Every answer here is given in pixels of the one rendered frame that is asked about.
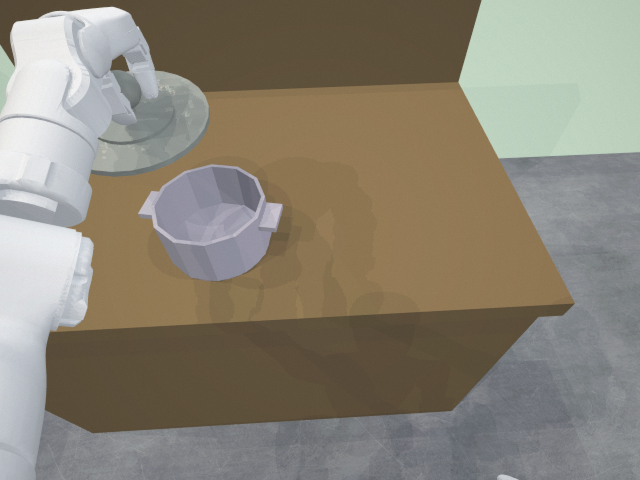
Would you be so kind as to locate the robot left upper arm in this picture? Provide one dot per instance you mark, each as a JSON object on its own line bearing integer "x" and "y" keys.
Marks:
{"x": 45, "y": 276}

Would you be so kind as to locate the robot left forearm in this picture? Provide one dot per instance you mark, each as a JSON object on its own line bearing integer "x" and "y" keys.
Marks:
{"x": 53, "y": 116}

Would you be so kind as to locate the pot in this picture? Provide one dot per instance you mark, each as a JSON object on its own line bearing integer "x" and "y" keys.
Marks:
{"x": 213, "y": 221}

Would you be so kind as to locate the knob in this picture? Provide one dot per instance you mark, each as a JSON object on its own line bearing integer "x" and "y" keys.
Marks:
{"x": 129, "y": 86}

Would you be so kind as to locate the lid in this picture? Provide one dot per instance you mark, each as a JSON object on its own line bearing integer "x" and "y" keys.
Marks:
{"x": 168, "y": 127}

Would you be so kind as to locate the robot left hand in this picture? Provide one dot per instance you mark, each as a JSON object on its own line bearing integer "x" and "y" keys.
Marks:
{"x": 124, "y": 38}

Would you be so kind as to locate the table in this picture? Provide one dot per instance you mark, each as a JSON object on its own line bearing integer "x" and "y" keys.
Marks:
{"x": 404, "y": 265}

